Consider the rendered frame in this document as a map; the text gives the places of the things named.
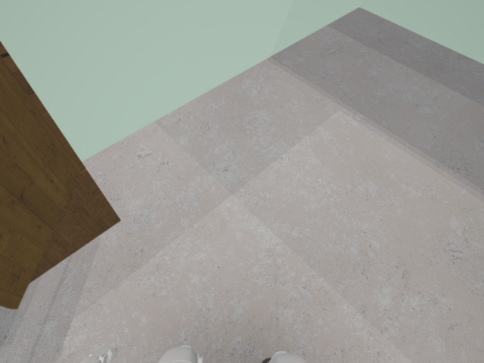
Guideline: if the cupboard door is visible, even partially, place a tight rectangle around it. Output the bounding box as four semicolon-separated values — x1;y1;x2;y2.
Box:
0;60;80;309

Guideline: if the robot left hand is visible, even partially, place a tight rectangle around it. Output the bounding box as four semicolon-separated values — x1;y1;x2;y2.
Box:
80;347;118;363

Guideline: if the robot right shin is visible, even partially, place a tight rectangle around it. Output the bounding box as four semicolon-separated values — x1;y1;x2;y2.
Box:
269;352;287;362

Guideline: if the left robot thigh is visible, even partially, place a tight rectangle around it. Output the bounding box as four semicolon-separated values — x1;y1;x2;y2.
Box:
158;347;203;363

